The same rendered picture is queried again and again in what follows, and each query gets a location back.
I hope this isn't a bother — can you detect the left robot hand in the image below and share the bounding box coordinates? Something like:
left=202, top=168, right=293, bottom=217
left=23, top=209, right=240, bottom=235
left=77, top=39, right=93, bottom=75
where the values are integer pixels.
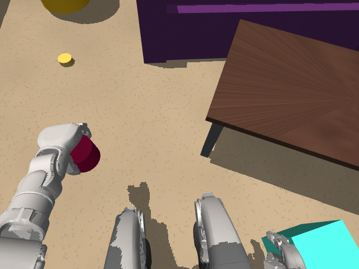
left=37, top=123, right=91, bottom=175

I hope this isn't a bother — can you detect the coffee table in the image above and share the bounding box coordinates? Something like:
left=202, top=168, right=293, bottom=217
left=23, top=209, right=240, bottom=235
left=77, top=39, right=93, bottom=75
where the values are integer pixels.
left=200, top=19, right=359, bottom=171

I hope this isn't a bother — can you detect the sofa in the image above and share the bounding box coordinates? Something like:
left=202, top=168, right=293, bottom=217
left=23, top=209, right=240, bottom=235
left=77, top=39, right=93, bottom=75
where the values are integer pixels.
left=136, top=0, right=359, bottom=63

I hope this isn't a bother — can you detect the right robot foot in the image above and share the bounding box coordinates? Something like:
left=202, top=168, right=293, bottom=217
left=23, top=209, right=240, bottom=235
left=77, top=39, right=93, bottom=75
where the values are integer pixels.
left=193, top=222, right=210, bottom=269

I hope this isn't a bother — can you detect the right robot hand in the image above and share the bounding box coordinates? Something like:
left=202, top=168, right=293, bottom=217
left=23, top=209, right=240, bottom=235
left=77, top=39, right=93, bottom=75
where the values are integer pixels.
left=264, top=231, right=306, bottom=269

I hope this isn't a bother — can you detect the left robot arm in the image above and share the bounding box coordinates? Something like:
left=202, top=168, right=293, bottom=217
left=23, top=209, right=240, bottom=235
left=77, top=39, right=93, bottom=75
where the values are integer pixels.
left=0, top=145, right=70, bottom=269

